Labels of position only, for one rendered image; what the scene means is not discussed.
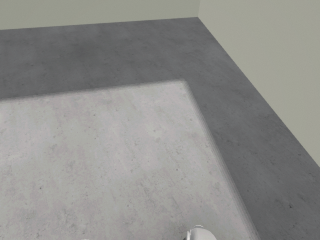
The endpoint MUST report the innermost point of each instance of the robot right thigh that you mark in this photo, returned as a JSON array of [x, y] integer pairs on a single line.
[[199, 234]]

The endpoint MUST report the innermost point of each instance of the right robot shin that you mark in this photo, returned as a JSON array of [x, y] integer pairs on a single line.
[[199, 226]]

